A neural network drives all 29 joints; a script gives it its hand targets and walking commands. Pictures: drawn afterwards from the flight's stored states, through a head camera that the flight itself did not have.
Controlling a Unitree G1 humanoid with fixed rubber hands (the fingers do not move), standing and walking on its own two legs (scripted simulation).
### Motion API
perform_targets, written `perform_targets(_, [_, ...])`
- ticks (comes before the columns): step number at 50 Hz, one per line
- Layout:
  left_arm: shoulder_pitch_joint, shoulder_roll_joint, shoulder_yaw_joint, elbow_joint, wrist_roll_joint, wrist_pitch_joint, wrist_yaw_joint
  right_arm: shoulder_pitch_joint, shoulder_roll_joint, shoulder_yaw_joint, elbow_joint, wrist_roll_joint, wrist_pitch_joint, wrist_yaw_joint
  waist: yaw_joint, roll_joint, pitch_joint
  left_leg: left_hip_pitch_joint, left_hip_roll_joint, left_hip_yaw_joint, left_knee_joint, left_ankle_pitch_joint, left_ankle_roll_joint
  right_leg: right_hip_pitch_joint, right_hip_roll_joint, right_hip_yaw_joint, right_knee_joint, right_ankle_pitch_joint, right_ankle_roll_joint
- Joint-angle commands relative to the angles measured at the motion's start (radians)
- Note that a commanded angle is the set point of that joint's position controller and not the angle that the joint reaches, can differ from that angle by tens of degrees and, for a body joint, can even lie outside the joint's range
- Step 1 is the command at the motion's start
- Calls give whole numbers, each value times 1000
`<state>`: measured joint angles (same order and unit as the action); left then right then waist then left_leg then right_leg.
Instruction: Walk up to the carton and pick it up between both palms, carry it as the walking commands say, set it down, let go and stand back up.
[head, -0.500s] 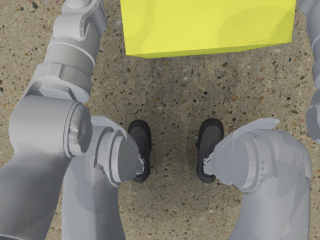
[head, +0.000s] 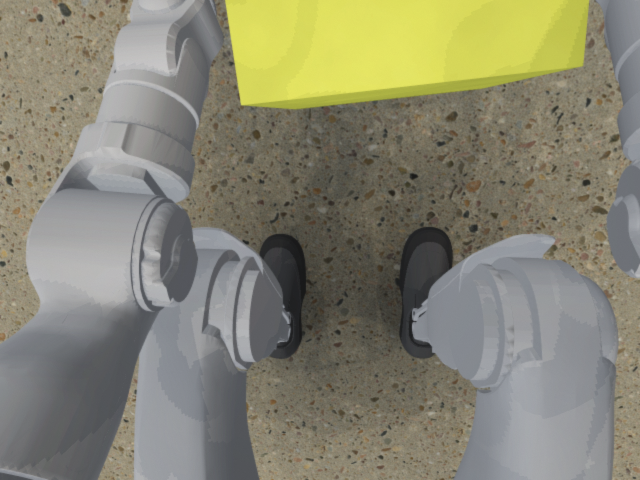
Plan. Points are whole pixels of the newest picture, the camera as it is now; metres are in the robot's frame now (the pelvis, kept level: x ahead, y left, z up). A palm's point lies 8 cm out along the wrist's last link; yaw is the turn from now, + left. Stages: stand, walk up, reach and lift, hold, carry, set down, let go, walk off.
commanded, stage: reach and lift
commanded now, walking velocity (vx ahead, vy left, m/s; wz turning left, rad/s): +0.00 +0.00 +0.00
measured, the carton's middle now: out of the picture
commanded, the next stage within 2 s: none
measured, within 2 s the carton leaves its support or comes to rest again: leaves its support in 0.56 s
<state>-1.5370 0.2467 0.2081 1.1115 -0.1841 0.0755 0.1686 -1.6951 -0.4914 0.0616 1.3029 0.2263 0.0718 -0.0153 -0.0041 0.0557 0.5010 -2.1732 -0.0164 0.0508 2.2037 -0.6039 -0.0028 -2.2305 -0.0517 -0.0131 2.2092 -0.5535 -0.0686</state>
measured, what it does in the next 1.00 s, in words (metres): stands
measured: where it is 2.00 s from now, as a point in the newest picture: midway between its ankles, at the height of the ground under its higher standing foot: (349, 314)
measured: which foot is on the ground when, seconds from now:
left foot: down 0.00-1.00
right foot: down 0.00-1.00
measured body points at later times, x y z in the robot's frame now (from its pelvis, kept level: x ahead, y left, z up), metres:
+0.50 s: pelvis +0.00 +0.00 -0.01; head +0.38 -0.05 +0.23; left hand +0.57 +0.13 -0.18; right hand +0.58 -0.22 -0.18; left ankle +0.11 +0.12 -0.34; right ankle +0.12 -0.11 -0.34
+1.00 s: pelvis +0.01 +0.01 +0.03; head +0.36 -0.04 +0.30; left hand +0.56 +0.12 -0.11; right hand +0.58 -0.22 -0.10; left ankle +0.11 +0.12 -0.34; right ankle +0.12 -0.11 -0.34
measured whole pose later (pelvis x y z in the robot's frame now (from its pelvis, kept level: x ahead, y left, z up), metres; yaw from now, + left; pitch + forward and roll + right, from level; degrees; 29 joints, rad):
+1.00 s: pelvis +0.01 +0.01 +0.03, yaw -1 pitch +40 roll +3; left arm -1.31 0.10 0.41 0.75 0.00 0.31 0.17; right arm -1.47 -0.37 -0.24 0.96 -0.07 0.31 0.04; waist -0.01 0.04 0.23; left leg -2.20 -0.06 0.04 2.09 -0.60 -0.01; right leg -2.26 -0.02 0.02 2.09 -0.54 -0.03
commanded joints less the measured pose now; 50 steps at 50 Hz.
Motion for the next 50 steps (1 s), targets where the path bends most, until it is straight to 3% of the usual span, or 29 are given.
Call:
perform_targets(1, [-458, -678, -169, -137, 21, 47, -220, -350, 751, 105, -156, -25, 49, 201, 2, -125, -1062, 335, -101, -1, -129, 228, 2, 649, 89, 63, -144, 297, 42])
perform_targets(6, [-465, -826, -146, -195, 38, 91, -292, -286, 914, 58, -201, -71, 106, 278, -19, -123, -1020, 304, -110, 7, -128, 179, 6, 594, 96, 35, -129, 248, 33])
perform_targets(14, [-446, -893, -163, -250, -5, 119, -318, -222, 984, 55, -262, -91, 157, 333, -37, -143, -1022, 260, -115, 5, -118, 168, 18, 602, 90, 37, -120, 262, 23])
perform_targets(20, [-501, -905, -219, -344, -62, 116, -310, -252, 1011, 98, -372, -66, 165, 329, -36, -162, -1235, 281, -118, 21, -110, 241, 15, 746, 93, 46, -117, 378, 24])
perform_targets(28, [-651, -908, -308, -505, -118, 110, -267, -375, 1027, 155, -550, -21, 158, 285, -16, -156, -1643, 354, -127, 53, -129, 364, -9, 950, 107, 42, -130, 577, 40])
perform_targets(34, [-648, -897, -255, -485, -25, 128, -246, -323, 1058, 76, -437, -76, 175, 288, 11, -141, -1533, 394, -125, 48, -186, 309, -4, 771, 120, 14, -180, 419, 46])
perform_targets(39, [-588, -937, -201, -445, 58, 155, -256, -236, 1082, -16, -343, -150, 199, 317, -1, -97, -1422, 429, -130, 42, -231, 278, -6, 637, 121, -8, -214, 333, 35])
perform_targets(46, [-587, -1004, -237, -517, 63, 186, -259, -237, 1086, -19, -411, -171, 219, 333, -37, -64, -1526, 524, -145, 36, -264, 336, -23, 655, 124, -27, -241, 375, 29])
perform_targets(50, [-585, -1015, -263, -551, 52, 196, -257, -249, 1085, 5, -460, -166, 227, 327, -40, -75, -1598, 541, -146, 37, -277, 360, -28, 717, 127, -25, -255, 413, 33])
